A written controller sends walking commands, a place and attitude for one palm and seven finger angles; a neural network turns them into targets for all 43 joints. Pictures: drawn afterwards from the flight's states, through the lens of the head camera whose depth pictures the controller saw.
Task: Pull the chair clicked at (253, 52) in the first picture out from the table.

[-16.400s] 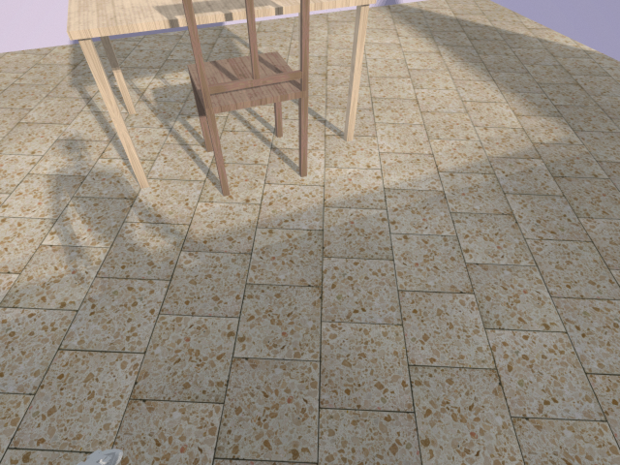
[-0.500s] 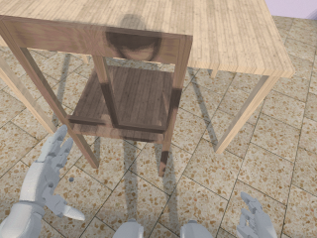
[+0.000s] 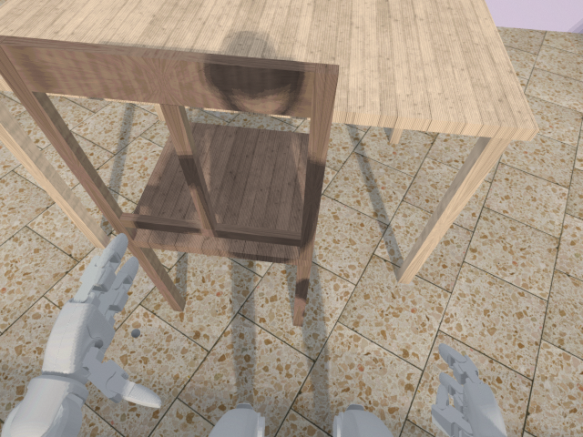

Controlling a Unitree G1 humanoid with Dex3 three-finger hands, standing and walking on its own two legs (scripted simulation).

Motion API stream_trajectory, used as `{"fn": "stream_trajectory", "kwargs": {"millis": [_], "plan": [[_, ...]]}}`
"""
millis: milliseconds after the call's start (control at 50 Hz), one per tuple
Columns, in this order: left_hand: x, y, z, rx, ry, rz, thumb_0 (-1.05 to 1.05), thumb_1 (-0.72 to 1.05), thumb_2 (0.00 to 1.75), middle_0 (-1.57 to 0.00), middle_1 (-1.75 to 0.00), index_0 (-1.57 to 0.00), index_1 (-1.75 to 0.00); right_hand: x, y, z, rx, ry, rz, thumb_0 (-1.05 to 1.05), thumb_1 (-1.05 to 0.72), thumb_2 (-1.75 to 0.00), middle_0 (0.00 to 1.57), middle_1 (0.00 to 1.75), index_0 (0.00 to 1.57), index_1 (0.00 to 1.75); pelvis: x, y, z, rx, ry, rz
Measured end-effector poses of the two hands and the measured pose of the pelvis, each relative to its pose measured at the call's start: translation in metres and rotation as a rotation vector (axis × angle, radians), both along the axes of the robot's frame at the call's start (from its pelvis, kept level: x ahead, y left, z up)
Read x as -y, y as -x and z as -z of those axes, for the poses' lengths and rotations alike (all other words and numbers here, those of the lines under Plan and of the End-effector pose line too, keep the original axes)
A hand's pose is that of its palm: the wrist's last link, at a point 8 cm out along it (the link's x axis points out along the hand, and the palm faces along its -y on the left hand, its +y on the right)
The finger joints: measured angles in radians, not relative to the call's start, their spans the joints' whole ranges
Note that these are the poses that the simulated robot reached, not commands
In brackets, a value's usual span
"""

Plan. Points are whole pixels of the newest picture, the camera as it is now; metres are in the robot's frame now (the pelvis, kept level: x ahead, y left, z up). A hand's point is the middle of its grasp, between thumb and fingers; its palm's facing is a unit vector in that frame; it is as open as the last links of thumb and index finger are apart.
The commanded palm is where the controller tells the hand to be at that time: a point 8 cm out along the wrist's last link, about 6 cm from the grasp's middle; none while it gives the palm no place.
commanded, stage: aim the fingers beside a spindle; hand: left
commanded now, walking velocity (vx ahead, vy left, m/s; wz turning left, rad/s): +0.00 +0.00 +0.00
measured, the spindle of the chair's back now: (194, 176) +0.51 +0.19 +0.01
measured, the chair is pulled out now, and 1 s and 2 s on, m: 0.00 0.00 0.00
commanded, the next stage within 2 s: push the fingers through the gap in 1.96 s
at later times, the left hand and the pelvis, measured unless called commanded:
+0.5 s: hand (158, 304) +0.28 +0.19 +0.02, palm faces -0.10 -0.99 -0.05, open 16.9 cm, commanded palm +0.27 +0.25 +0.02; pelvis +0.00 +0.00 -0.01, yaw +0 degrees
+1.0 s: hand (181, 274) +0.34 +0.17 +0.00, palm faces -0.11 -0.99 -0.04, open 16.9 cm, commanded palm +0.32 +0.23 +0.00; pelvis -0.01 +0.00 -0.02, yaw -1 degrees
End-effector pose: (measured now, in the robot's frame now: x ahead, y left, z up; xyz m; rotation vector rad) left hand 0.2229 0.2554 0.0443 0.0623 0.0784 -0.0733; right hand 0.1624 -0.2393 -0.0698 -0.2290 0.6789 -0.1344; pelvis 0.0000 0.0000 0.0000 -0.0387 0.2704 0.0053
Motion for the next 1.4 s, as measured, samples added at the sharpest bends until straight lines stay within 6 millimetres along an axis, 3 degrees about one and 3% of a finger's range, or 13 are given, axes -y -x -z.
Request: {"fn": "stream_trajectory", "kwargs": {"millis": [340,900,1400], "plan": [[0.008,-0.032,0.012,0.019,0.010,0.029,-0.01,-0.50,0.30,-0.06,-0.08,-0.06,-0.08,0.014,0.015,0.012,-0.055,0.025,0.023,0.02,-0.90,-0.90,0.20,0.30,0.20,0.30,0.003,0.002,0.007,-0.028,-0.005,0.006],[0.022,-0.086,0.036,0.038,0.022,0.038,-0.01,-0.50,0.30,-0.06,-0.08,-0.06,-0.08,0.011,0.034,0.041,-0.167,0.020,0.034,0.01,-0.90,-0.90,0.20,0.30,0.20,0.30,-0.001,0.009,0.022,-0.082,-0.008,0.017],[0.028,-0.137,0.058,0.041,0.026,0.033,-0.01,-0.50,0.30,-0.06,-0.08,-0.06,-0.08,0.018,0.073,0.065,-0.326,0.029,0.078,0.01,-0.90,-0.90,0.20,0.30,0.20,0.30,-0.003,0.014,0.036,-0.131,-0.006,0.024]]}}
